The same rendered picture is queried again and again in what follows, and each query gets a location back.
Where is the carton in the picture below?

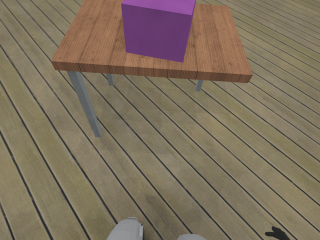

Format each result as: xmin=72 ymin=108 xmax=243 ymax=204
xmin=121 ymin=0 xmax=196 ymax=63

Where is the robot right hand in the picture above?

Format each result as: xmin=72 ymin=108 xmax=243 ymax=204
xmin=265 ymin=226 xmax=290 ymax=240

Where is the robot left thigh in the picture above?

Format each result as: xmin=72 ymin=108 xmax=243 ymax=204
xmin=106 ymin=219 xmax=144 ymax=240

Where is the table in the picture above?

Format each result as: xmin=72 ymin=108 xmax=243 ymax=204
xmin=51 ymin=0 xmax=253 ymax=138

